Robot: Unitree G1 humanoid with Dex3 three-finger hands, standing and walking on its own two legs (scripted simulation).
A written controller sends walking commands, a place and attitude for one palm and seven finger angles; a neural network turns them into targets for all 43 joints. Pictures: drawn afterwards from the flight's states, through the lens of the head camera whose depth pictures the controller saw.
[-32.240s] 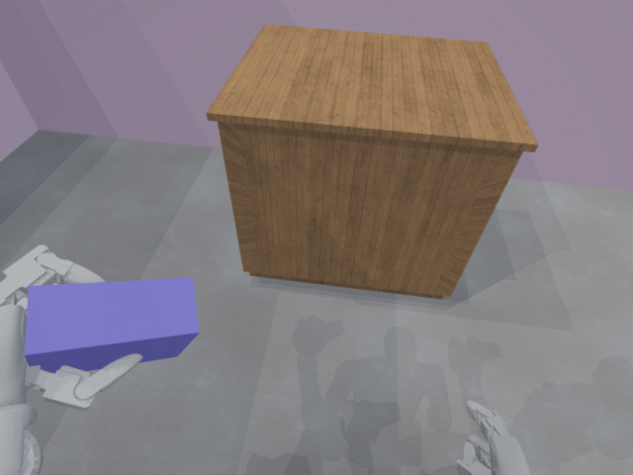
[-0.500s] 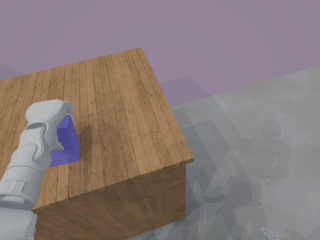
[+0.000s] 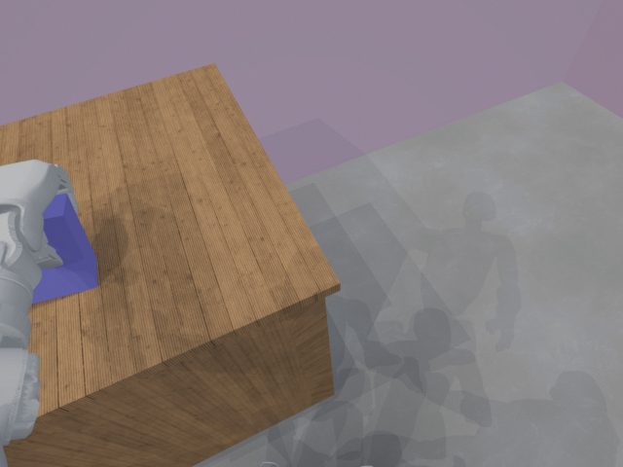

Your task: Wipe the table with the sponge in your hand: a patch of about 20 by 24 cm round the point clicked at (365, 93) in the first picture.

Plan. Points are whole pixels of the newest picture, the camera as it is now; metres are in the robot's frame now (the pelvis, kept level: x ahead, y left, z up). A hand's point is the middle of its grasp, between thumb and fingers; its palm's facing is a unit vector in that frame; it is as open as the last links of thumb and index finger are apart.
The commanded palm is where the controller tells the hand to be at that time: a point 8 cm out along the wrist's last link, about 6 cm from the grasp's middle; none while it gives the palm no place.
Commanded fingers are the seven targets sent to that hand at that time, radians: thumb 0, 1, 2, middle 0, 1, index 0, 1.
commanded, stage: wipe forward along the third lane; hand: left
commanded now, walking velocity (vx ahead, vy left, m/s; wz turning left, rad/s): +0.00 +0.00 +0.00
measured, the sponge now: (48, 262) +0.38 +0.37 +0.05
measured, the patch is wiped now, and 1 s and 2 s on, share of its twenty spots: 0.75 0.90 1.00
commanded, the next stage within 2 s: wipe back along the third lane in 0.34 s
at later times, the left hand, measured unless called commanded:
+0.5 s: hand (33, 192) +0.46 +0.39 +0.11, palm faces -0.17 +0.02 -0.99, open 10.0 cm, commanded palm +0.45 +0.38 +0.13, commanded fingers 0.00 0.10 1.30 -1.20 -1.60 -1.20 -1.60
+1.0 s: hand (30, 206) +0.44 +0.39 +0.10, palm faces +0.02 +0.03 -1.00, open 10.0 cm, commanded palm +0.40 +0.35 +0.12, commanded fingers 0.00 0.10 1.30 -1.20 -1.60 -1.20 -1.60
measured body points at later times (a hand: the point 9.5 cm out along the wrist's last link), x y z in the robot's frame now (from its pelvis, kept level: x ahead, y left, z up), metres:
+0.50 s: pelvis +0.01 +0.05 +0.00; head +0.08 +0.03 +0.45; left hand +0.47 +0.38 +0.16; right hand +0.05 -0.24 -0.13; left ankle +0.04 +0.16 -0.72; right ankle +0.04 -0.03 -0.72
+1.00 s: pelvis +0.06 +0.10 +0.02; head +0.07 +0.08 +0.47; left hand +0.44 +0.38 +0.16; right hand +0.23 -0.13 -0.10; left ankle +0.04 +0.16 -0.72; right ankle +0.04 -0.03 -0.72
